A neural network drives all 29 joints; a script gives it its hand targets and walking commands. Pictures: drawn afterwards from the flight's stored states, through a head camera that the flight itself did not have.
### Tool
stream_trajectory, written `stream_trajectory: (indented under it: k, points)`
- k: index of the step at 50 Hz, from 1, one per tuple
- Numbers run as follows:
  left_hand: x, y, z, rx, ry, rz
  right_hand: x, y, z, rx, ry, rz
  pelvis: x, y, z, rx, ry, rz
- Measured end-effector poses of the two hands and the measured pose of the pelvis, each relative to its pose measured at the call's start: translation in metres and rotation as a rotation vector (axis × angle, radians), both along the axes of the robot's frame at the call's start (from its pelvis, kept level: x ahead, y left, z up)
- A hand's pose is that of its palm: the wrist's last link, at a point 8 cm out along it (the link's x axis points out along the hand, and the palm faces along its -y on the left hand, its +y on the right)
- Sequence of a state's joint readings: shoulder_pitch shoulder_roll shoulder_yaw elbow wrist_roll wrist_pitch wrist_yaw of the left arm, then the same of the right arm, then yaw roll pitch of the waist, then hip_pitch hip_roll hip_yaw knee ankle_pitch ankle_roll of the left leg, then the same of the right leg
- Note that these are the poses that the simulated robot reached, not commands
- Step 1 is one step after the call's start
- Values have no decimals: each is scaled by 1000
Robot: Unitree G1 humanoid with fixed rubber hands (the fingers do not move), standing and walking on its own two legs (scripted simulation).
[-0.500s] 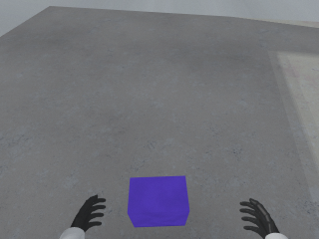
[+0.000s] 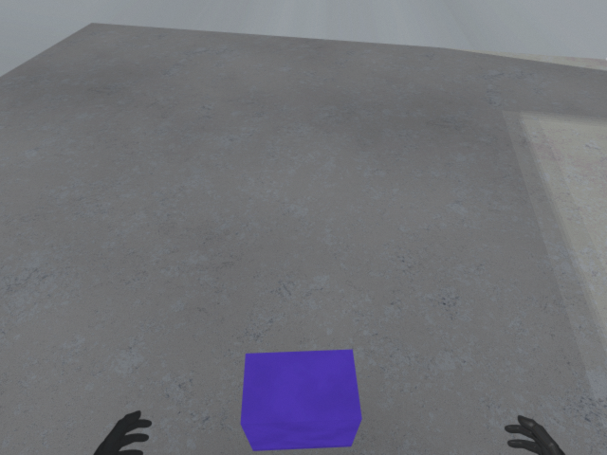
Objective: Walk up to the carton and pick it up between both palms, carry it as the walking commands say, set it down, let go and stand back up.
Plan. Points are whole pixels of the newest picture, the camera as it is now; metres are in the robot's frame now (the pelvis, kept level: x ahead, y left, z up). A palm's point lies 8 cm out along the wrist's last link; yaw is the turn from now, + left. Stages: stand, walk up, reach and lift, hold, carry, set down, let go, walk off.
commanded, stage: stand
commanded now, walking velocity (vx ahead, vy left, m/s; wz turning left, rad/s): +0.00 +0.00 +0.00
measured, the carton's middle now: (300, 402) +0.39 +0.05 -0.63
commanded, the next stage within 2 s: none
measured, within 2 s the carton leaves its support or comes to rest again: neither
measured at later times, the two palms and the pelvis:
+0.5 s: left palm out of the picture +0.11 +0.31 -0.09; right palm out of the picture +0.10 -0.29 -0.09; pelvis +0.00 +0.01 +0.01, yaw +0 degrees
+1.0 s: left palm out of the picture +0.07 +0.32 -0.10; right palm out of the picture +0.07 -0.30 -0.09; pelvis -0.02 +0.01 +0.01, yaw +0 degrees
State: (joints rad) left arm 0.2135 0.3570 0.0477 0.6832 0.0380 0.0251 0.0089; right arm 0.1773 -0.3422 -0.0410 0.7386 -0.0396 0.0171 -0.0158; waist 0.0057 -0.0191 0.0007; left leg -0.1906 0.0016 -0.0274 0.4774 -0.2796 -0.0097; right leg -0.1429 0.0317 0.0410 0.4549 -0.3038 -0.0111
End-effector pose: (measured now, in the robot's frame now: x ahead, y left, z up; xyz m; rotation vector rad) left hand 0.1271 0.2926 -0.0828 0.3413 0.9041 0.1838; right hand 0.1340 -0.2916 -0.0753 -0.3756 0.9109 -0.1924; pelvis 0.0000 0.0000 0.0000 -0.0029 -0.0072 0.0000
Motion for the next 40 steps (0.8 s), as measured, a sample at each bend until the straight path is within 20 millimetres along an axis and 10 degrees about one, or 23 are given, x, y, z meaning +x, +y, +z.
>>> stream_trajectory:
  k: [40]
  points:
    - [-47,25,-13,20,165,31,-53,-1,-15,-5,155,-55,-15,14,7,3,-32,-5]
